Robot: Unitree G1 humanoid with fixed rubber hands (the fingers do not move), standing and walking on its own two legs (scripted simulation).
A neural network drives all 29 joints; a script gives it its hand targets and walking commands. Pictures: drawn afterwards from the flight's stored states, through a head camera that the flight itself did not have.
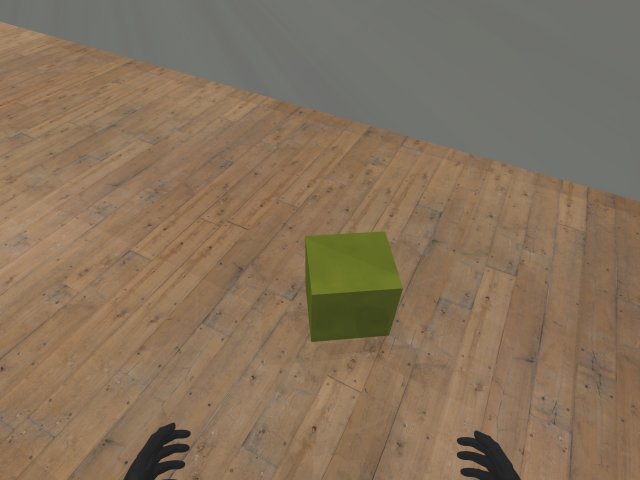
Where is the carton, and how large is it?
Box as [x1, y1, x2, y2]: [305, 231, 402, 341]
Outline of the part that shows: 384,231 305,236 305,285 311,341 388,335 402,287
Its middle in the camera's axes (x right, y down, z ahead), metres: +0.10 +0.15 +1.37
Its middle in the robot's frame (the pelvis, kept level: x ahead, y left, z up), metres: +0.89 -0.10 -0.63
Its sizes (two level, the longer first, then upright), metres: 0.284 0.252 0.285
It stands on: the floor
